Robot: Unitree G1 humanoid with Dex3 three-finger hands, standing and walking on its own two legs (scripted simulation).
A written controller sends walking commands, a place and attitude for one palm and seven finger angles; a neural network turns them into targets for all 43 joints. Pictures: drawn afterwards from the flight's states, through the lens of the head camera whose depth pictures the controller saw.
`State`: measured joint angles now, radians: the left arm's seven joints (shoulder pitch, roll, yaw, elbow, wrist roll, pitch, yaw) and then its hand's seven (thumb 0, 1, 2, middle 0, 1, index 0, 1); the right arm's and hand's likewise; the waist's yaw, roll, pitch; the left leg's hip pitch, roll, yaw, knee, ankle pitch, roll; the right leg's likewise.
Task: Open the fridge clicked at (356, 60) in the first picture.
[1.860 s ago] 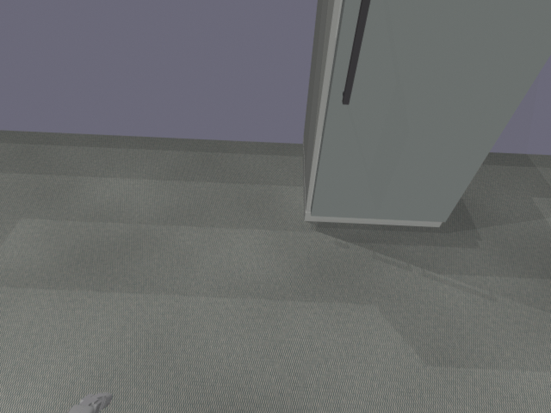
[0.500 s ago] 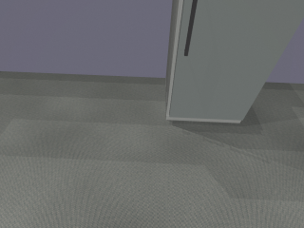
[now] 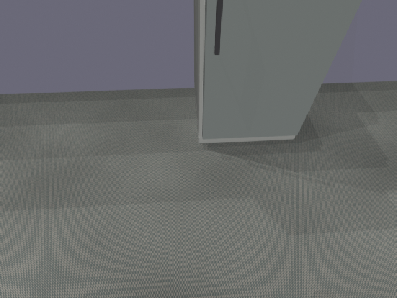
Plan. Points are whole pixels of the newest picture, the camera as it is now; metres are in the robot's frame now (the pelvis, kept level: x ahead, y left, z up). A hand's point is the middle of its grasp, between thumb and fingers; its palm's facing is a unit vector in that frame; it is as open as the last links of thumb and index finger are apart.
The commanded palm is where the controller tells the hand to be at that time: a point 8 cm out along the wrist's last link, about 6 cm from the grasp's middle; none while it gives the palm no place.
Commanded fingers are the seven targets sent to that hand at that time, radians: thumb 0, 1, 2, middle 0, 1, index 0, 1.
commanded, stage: walk to a spot facing it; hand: left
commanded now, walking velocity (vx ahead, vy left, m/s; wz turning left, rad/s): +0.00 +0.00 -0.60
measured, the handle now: out of the picture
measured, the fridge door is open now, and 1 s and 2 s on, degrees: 0 0 0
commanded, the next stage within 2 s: turn to face it in 1.52 s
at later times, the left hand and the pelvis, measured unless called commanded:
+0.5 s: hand out of the picture +0.05 +0.18 -0.14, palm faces -0.15 -0.96 -0.24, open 7.4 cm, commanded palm none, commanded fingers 0.00 0.90 0.90 -0.20 -0.30 -0.20 -0.30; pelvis -0.01 -0.01 +0.02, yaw -14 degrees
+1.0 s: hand (158, 238) +0.28 +0.13 -0.16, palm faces -0.53 -0.83 -0.17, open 7.4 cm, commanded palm none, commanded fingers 0.00 0.90 0.90 -0.20 -0.30 -0.20 -0.30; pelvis +0.10 +0.00 +0.01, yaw -34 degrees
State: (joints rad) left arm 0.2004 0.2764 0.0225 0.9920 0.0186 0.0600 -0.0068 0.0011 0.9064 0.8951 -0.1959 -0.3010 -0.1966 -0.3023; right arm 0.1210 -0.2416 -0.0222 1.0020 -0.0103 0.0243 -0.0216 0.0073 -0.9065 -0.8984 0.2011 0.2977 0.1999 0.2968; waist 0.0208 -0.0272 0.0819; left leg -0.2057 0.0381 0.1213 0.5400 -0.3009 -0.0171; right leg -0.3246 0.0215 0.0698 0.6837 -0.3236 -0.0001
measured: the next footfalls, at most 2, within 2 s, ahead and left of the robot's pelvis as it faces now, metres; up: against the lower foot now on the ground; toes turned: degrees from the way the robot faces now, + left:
left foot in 0.64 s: +0.08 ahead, +0.12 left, +0.00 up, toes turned -19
right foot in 1.18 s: +0.22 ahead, -0.23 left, +0.00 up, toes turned -48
